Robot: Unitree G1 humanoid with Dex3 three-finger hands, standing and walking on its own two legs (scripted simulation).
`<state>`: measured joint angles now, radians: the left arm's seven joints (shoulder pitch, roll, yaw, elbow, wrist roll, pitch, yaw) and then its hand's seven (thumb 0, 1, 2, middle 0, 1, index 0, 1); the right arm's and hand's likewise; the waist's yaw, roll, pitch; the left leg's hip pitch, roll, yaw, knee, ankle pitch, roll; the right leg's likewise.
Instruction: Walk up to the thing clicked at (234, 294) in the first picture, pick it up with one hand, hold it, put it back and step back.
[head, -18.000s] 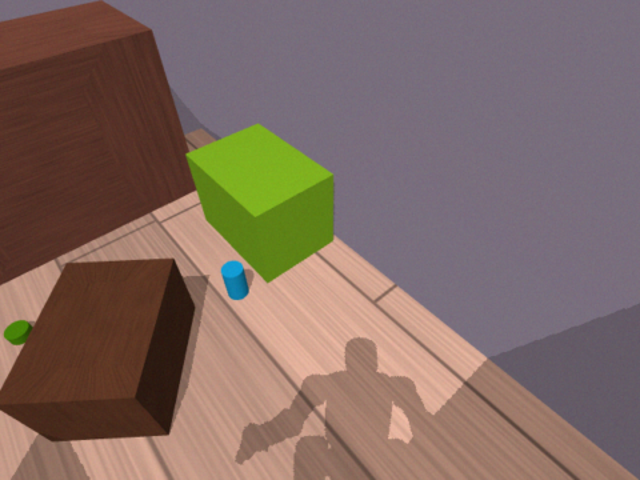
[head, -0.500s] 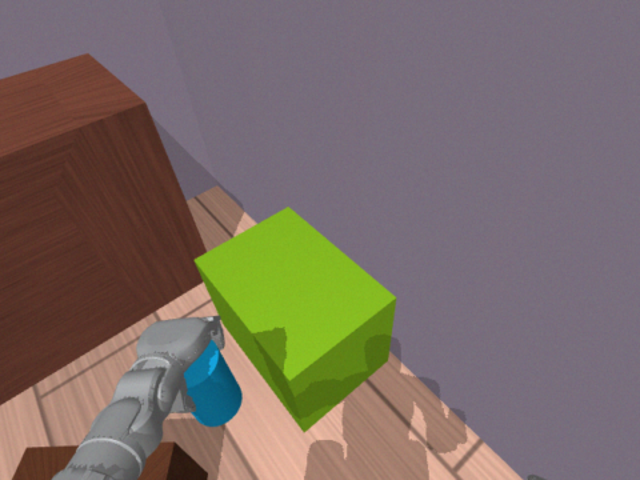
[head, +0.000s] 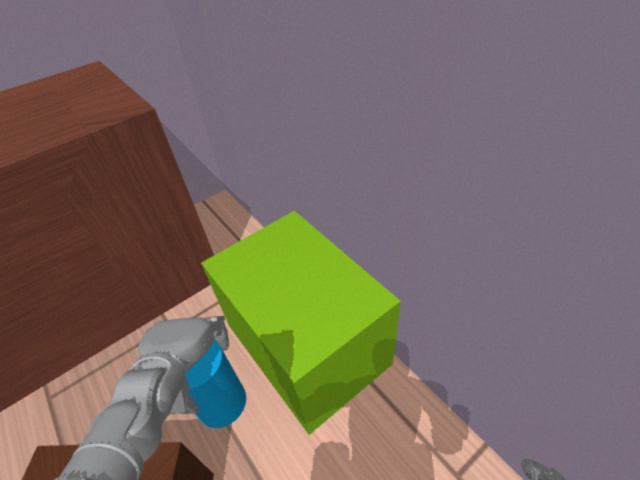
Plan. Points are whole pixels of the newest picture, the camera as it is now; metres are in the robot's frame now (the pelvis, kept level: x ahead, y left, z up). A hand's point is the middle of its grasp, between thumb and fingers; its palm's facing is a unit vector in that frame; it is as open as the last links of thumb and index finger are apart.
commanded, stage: hold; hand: left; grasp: from above
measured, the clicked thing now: (208, 383) +0.31 +0.21 -0.09
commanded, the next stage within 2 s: crouch in 0.74 s
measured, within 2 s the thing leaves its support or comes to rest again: neither
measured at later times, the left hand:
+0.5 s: hand (186, 372) +0.29 +0.22 -0.02, palm faces -0.44 -0.07 -0.90, open 10.9 cm
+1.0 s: hand (188, 373) +0.30 +0.22 -0.02, palm faces -0.43 -0.07 -0.90, open 11.0 cm
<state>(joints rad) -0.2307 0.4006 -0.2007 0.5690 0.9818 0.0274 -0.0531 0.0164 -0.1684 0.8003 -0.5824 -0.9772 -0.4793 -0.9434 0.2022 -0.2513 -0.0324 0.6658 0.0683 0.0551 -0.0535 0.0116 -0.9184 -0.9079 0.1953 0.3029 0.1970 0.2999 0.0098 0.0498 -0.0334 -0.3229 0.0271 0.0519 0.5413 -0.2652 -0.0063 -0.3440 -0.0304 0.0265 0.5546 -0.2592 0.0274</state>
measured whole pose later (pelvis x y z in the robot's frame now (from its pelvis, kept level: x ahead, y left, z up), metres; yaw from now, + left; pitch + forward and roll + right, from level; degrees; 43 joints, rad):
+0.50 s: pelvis +0.00 +0.00 +0.01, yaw +0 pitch +1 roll +1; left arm -0.22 0.41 -0.20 0.54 0.97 0.02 -0.10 0.01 -0.18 0.84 -0.56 -1.00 -0.46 -0.96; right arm 0.19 -0.25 -0.02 0.65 0.07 0.08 -0.06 0.01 -0.92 -0.91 0.19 0.30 0.20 0.30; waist 0.02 0.05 -0.02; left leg -0.25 0.03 0.05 0.47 -0.24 -0.01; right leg -0.28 -0.03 0.03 0.50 -0.24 0.03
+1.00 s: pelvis +0.01 +0.00 +0.01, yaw +0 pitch +2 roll +1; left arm -0.22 0.40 -0.19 0.58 0.99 0.00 -0.05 0.01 -0.17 0.85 -0.54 -1.02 -0.44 -0.97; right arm 0.19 -0.25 -0.03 0.66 0.07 0.09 -0.07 0.01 -0.91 -0.91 0.20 0.30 0.20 0.30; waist 0.01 0.05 -0.02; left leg -0.25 0.02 0.05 0.46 -0.23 -0.01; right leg -0.28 -0.03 0.03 0.48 -0.23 0.02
